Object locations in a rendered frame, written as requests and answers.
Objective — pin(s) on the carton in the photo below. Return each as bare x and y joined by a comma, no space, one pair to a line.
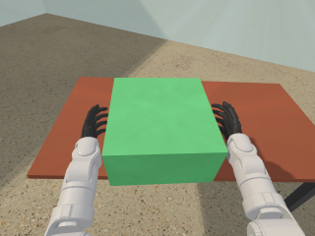
161,131

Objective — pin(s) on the right robot forearm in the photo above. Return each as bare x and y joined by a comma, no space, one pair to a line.
260,198

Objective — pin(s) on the table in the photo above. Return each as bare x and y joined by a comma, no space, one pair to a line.
282,134

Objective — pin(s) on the robot left hand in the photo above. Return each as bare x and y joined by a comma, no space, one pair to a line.
90,126

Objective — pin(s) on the left robot forearm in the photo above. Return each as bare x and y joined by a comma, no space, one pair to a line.
75,209

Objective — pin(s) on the robot right hand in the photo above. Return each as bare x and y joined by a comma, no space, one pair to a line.
230,122

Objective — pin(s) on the right robot upper arm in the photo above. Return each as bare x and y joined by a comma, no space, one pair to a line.
273,227

